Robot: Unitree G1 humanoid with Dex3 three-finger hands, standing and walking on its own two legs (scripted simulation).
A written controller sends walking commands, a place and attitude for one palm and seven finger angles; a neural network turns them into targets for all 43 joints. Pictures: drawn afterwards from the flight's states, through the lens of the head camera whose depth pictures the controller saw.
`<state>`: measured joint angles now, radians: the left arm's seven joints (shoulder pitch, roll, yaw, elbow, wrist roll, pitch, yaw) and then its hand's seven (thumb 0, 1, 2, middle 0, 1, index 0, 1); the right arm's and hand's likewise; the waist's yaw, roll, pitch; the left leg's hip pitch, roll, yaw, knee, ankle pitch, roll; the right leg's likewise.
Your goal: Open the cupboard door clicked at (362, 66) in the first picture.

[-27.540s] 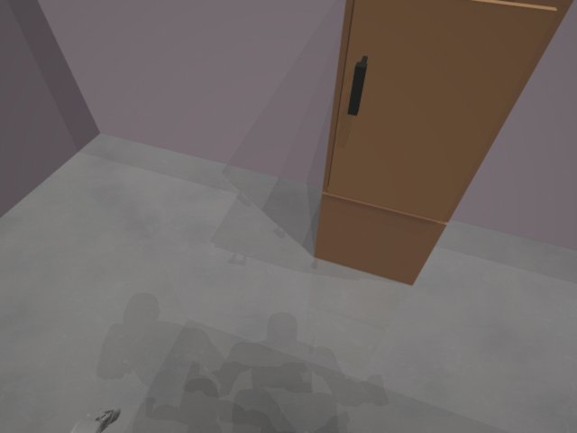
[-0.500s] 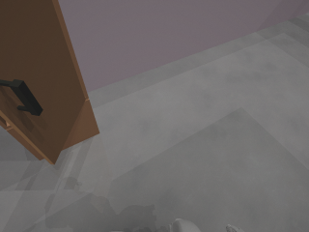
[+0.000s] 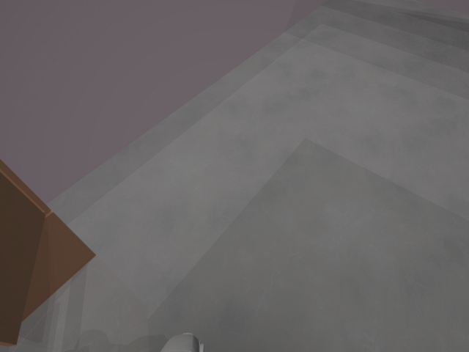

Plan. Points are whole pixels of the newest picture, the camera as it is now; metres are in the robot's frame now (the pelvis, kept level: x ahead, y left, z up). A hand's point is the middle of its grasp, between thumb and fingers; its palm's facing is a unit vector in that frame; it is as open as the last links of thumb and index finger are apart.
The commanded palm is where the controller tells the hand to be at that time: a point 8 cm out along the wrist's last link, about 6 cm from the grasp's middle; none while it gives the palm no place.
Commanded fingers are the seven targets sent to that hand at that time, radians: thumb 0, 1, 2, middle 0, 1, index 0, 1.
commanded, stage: walk to a spot facing it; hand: left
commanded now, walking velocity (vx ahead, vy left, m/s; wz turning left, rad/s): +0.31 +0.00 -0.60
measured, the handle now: out of the picture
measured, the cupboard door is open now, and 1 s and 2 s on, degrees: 49 49 49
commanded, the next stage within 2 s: turn to face it in 1.40 s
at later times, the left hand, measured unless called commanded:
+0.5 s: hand (173, 257) +0.33 +0.16 -0.17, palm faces -0.35 -0.93 -0.14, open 7.4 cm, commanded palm none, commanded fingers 0.00 0.90 0.90 -0.20 -0.30 -0.20 -0.30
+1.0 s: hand (222, 210) +0.45 +0.06 -0.16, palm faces -0.43 -0.87 -0.24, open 7.3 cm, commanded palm none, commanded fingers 0.00 0.90 0.90 -0.20 -0.30 -0.20 -0.30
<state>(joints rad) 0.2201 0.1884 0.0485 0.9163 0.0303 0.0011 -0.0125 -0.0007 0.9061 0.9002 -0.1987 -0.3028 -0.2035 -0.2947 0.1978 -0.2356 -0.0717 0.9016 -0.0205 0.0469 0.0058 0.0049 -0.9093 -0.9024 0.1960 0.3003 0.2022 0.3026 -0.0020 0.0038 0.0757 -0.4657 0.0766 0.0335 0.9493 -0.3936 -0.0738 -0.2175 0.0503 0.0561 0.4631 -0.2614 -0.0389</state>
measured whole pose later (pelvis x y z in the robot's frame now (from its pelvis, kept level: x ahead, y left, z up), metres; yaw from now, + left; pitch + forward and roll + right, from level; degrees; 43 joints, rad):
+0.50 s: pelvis +0.16 +0.03 +0.00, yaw -19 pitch +1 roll -1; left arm 0.11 0.21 0.08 0.94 0.04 0.03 -0.06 0.00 0.91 0.90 -0.19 -0.30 -0.19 -0.29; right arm 0.50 -0.13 0.00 1.03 -0.03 -0.06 -0.04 0.00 -0.91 -0.90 0.20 0.30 0.20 0.30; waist -0.03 -0.02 0.08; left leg 0.04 0.07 0.31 0.34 -0.39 0.00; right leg -0.69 -0.05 -0.08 1.05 -0.13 -0.01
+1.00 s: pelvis +0.38 -0.12 +0.00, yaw -31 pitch +1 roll +1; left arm 0.37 0.16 0.04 1.05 0.01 -0.09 0.01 -0.01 0.93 0.90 -0.20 -0.30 -0.20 -0.29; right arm 0.10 -0.18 -0.05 0.94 -0.01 -0.01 0.00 0.00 -0.91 -0.90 0.19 0.30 0.20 0.30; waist 0.02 0.02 0.06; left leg -0.64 0.12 0.03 0.96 -0.19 -0.04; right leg -0.01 0.10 -0.01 0.31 -0.31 -0.12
